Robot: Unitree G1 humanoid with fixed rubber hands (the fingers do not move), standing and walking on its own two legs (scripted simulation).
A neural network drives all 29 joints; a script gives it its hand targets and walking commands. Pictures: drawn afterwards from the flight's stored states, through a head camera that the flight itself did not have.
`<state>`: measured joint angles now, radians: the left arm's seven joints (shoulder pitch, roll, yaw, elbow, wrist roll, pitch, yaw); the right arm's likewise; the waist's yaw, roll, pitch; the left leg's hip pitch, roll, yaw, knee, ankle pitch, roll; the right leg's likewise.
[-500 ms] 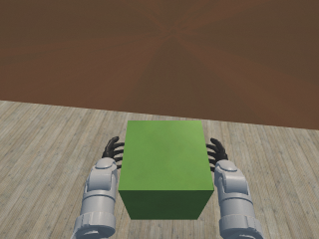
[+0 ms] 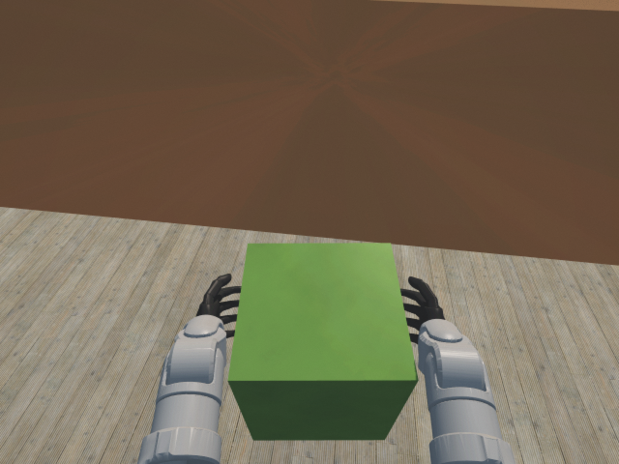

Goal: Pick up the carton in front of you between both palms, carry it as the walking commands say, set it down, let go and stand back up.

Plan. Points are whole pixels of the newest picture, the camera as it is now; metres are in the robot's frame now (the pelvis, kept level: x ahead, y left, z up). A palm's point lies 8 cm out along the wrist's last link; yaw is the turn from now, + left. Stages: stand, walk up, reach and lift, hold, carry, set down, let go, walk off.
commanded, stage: reach and lift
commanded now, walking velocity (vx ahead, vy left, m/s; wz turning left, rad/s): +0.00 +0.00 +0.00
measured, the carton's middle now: (319, 345) +0.30 +0.00 -0.04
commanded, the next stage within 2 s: hold in 0.12 s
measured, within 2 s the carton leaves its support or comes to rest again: neither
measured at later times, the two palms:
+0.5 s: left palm (206, 326) +0.28 +0.15 +0.05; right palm (436, 331) +0.27 -0.15 +0.05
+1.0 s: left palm (207, 322) +0.28 +0.15 +0.05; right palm (435, 327) +0.28 -0.15 +0.05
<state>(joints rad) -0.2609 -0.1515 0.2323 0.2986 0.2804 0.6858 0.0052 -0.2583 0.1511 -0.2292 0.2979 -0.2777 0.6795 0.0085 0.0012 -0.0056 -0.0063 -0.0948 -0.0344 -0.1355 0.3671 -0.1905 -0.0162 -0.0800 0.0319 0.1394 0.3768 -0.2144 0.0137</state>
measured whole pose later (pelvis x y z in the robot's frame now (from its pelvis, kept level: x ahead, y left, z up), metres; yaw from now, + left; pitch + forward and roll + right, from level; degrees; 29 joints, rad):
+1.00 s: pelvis -0.01 +0.00 +0.00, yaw +0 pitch -7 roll +0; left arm -0.28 -0.16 0.23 0.24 0.29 0.77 0.00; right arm -0.28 0.16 -0.23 0.24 -0.29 0.76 0.02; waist 0.00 -0.01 0.01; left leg -0.05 -0.03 -0.13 0.35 -0.18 -0.01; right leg -0.03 0.03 0.13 0.36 -0.20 0.01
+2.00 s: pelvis +0.23 +0.03 -0.02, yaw -1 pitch +5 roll +1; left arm -0.17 -0.13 0.11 -0.39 0.10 1.23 0.11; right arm -0.18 0.14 -0.12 -0.37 -0.09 1.22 -0.09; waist 0.03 -0.05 -0.10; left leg -0.45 0.02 0.22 0.51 -0.19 0.03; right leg -0.06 -0.10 -0.13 0.45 -0.45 0.05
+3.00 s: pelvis +0.90 +0.05 -0.03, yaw -2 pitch +3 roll +1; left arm -0.21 -0.12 0.13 -0.47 0.09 1.25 0.10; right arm -0.23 0.14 -0.11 -0.44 -0.09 1.24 -0.10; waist -0.02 -0.04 -0.05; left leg -0.48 0.04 0.26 0.59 -0.16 0.10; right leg -0.12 -0.09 -0.11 0.89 -0.48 0.01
